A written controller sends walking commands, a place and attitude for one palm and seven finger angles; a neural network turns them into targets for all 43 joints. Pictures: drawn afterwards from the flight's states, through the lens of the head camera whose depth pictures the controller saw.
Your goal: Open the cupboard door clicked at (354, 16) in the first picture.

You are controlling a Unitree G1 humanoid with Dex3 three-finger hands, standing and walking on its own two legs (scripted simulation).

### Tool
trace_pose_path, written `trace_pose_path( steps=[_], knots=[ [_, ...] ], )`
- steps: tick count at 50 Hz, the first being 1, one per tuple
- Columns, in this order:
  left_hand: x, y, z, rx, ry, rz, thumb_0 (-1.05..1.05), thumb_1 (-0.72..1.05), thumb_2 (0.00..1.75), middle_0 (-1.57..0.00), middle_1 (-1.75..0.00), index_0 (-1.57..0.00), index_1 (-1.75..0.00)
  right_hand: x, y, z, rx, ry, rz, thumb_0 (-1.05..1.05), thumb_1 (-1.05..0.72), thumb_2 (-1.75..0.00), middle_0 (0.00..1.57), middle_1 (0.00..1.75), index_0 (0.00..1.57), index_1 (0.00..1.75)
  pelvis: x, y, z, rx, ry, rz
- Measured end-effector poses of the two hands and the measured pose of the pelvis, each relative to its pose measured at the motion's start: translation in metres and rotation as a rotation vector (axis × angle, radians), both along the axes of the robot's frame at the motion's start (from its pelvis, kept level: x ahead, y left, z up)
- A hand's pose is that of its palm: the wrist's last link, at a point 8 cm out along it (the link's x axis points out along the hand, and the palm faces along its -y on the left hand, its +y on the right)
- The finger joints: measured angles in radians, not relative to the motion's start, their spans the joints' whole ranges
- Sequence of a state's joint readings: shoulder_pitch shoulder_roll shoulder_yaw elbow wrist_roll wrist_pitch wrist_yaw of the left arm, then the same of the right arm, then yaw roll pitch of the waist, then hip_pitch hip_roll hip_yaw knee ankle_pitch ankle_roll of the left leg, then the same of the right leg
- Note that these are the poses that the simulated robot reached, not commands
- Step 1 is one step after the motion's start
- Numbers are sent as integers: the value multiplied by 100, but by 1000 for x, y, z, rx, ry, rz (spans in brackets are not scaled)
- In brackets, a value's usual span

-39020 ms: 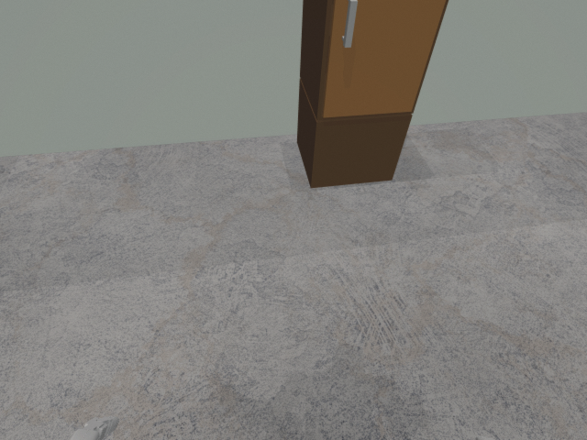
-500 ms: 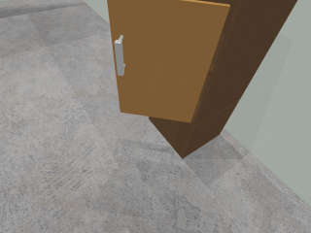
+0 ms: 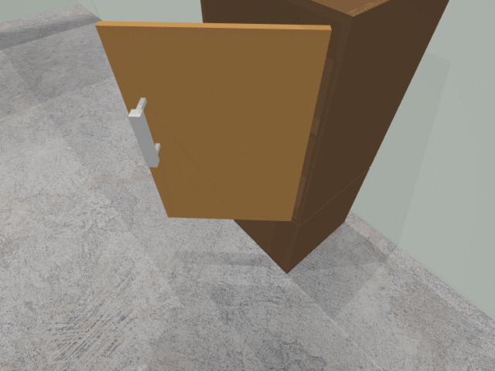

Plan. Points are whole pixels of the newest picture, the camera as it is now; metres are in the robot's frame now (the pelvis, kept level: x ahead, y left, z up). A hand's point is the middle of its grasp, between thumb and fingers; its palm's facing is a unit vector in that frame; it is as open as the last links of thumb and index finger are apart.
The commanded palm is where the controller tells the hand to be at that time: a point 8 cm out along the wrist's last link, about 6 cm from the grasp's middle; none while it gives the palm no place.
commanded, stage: come to a stop and stand still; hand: left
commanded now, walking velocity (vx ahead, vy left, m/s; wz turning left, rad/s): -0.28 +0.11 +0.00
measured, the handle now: (147, 133) +0.57 +0.22 +0.04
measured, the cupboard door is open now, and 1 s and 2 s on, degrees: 47 47 47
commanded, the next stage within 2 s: look again from close up in 1.52 s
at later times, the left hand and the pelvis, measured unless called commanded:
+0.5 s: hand out of the picture -0.03 +0.23 -0.17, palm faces +0.07 -0.97 -0.22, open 7.4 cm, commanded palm none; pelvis -0.04 +0.03 +0.01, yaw +0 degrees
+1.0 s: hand out of the picture -0.04 +0.17 -0.17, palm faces +0.01 -0.99 -0.16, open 7.3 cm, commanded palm none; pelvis -0.04 +0.00 +0.01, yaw +0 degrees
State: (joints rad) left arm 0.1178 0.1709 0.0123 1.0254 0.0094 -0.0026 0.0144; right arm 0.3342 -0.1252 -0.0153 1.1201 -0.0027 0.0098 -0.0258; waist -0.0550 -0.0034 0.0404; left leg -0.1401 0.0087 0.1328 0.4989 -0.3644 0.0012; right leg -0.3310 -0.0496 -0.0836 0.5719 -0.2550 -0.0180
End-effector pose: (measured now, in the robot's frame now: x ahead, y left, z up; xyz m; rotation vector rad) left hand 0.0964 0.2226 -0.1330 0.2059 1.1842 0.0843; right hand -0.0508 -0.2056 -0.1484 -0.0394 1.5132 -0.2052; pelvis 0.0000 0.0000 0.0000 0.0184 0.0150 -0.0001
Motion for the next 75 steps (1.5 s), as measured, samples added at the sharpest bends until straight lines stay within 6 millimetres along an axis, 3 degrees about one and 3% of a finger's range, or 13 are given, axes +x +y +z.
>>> trace_pose_path(
  steps=[6,12,19,24,29,39,46,51,56,63,75],
  knots=[
    [-13,1,-7,-17,10,59,0,91,90,-20,-30,-20,-30,26,-8,5,-37,-18,46,1,-91,-90,20,30,20,29,-7,3,0,-4,-7,21],
    [-55,30,-22,-33,73,112,0,91,90,-21,-30,-21,-30,59,-11,15,-122,-151,99,1,-91,-90,20,30,20,29,-22,23,-4,-16,-24,16],
    [-104,55,-13,-9,160,163,0,91,90,-20,-30,-20,-30,78,3,29,-130,-230,165,1,-91,-90,20,30,20,29,-30,33,6,-31,-10,15],
    [-133,54,-7,8,203,168,0,91,90,-20,-30,-20,-30,84,12,25,-86,-263,173,1,-91,-90,20,30,20,29,-35,31,7,-22,-4,7],
    [-151,40,-5,18,243,136,1,91,90,-20,-30,-20,-30,75,11,14,-39,-269,124,0,-91,-90,20,30,20,30,-40,24,5,-2,-5,-8],
    [-145,6,-6,-35,205,100,1,91,90,-20,-30,-20,-30,20,-11,15,-59,-148,91,0,-92,-90,20,30,20,29,-44,13,9,-7,-29,-3],
    [-144,0,-7,-38,218,92,1,92,90,-20,-30,-20,-30,-20,-13,16,-54,-39,63,1,-91,-90,20,30,20,29,-43,7,10,-10,-30,0],
    [-143,-2,-6,-35,226,96,1,91,90,-20,-30,-20,-30,-33,-7,15,-35,3,54,1,-91,-90,20,30,20,29,-41,4,11,-10,-28,2],
    [-141,-5,-6,-34,232,103,1,91,90,-20,-30,-20,-30,-29,-1,14,-17,6,54,1,-91,-90,20,30,20,29,-37,2,11,-9,-24,5],
    [-139,-10,-7,-39,234,114,0,91,90,-20,-30,-20,-30,-3,1,12,-11,-44,68,1,-91,-90,20,30,20,29,-30,0,11,-9,-22,6],
    [-137,-15,-9,-51,248,128,0,91,90,-20,-30,-20,-30,32,-16,16,-59,-95,102,1,-92,-90,20,30,20,29,-19,-1,10,-7,-18,11]
  ],
)
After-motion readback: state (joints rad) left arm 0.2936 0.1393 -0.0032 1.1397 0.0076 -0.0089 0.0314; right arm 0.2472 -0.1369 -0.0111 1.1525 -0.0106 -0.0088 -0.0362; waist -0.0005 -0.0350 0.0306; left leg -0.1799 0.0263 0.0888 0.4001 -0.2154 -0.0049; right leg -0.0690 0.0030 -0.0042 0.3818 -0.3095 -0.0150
